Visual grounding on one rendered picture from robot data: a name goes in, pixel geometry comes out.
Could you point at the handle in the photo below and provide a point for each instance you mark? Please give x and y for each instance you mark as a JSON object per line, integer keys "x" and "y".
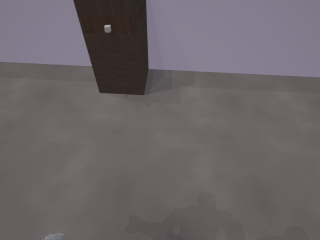
{"x": 107, "y": 28}

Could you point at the drawer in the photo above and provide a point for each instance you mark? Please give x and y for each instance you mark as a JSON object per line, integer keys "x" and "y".
{"x": 125, "y": 25}

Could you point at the cabinet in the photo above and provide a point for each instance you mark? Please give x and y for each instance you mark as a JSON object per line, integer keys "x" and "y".
{"x": 120, "y": 62}

